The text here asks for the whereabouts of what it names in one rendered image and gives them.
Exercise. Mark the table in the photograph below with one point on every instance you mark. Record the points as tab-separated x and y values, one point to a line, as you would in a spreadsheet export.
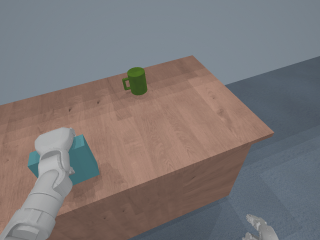
160	155

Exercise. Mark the robot left hand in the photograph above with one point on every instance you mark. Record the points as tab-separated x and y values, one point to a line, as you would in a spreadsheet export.
59	138

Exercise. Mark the robot left forearm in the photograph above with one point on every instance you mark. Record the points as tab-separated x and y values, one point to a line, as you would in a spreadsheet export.
35	220

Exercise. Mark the sponge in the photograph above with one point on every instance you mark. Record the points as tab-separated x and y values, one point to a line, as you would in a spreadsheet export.
81	160

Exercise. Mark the robot right hand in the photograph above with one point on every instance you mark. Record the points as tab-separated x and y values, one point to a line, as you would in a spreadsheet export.
266	232

